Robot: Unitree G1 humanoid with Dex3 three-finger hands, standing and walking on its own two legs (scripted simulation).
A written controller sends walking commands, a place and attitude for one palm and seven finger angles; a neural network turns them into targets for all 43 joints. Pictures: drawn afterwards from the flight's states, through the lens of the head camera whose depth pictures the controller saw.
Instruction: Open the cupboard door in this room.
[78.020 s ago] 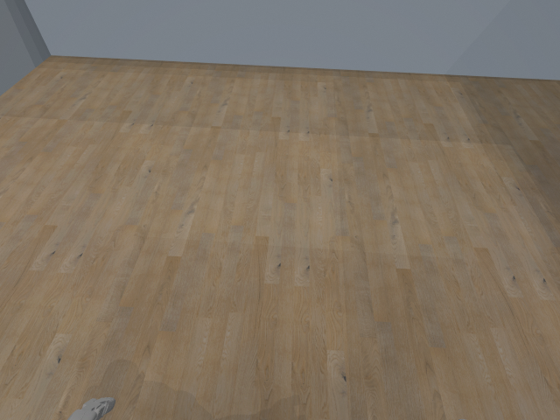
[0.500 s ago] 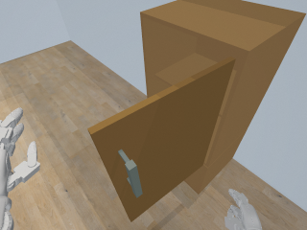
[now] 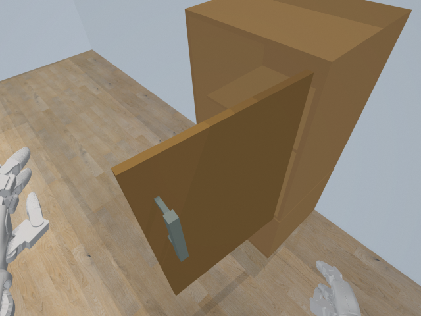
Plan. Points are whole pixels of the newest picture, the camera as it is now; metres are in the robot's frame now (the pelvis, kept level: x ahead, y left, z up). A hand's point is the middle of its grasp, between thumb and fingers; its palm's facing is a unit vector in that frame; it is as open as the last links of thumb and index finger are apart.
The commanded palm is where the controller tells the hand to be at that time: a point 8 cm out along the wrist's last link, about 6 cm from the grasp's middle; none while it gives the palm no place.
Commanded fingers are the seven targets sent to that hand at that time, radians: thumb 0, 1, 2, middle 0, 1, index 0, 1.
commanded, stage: step back with the hand held close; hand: left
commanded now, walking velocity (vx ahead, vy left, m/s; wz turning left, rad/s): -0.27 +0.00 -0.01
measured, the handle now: (171, 230) +0.26 +0.11 +0.04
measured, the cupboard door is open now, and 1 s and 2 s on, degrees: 85 85 85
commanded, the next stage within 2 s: stop stepping back and stand still in 0.88 s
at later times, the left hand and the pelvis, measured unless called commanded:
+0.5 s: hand out of the picture +0.12 +0.31 +0.15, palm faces +0.37 -0.77 -0.52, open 7.4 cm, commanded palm +0.05 +0.35 +0.17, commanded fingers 0.00 0.90 0.90 -0.20 -0.30 -0.20 -0.30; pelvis -0.09 +0.05 -0.01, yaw +0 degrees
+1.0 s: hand out of the picture +0.02 +0.33 +0.17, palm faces +0.40 -0.82 -0.40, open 7.4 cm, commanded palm -0.05 +0.37 +0.17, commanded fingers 0.00 0.90 0.90 -0.20 -0.30 -0.20 -0.30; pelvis -0.20 +0.08 +0.00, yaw -1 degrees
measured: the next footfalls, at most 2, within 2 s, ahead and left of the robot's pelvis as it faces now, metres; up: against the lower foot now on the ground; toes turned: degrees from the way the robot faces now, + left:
left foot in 0.74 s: -0.04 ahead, +0.15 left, +0.00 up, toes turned +3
right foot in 1.16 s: -0.26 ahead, -0.01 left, +0.00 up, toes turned -6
